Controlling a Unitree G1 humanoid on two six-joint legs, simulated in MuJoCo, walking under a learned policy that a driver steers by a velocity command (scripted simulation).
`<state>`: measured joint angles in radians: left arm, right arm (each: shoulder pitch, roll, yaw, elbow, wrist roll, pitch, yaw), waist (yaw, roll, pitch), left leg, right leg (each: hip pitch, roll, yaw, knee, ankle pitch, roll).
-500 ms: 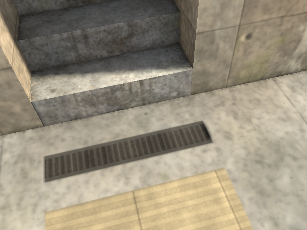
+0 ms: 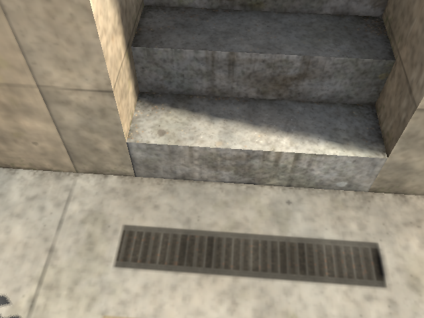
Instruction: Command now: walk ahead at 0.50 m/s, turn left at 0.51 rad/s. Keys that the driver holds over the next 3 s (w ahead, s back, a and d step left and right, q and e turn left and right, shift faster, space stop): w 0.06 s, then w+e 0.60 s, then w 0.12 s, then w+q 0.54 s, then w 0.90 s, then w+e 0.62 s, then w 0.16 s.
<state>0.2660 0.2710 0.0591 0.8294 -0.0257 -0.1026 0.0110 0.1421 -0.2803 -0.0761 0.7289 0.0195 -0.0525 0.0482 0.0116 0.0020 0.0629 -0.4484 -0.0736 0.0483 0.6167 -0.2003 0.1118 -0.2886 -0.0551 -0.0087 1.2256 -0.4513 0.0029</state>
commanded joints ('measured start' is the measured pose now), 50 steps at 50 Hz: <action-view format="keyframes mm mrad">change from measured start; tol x32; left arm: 1 -48 132 29 -112 18 -48 6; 50 109 118 27 55 54 1 5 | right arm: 1 83 -96 -27 -50 -2 -21 -10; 50 58 -126 19 38 -64 0 -42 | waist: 1 -21 -15 -148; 50 -46 -131 -62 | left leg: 1 431 288 -457 -338 181 198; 16 444 275 -85 -498 331 53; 22 548 249 38 13 874 -16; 25 -259 4 -113 784 -269 -83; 46 -184 118 -18 115 170 -126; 50 240 19 55 -29 33 -52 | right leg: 1 -422 -69 98 11 113 -18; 12 -369 -68 20 -528 606 3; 22 9 139 -85 -755 245 -151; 25 613 -252 760 -917 246 -379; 35 122 -66 283 -1042 548 -241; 37 330 -200 353 -885 1221 -141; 48 216 -57 101 -973 599 -102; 50 180 -78 93 -737 873 -136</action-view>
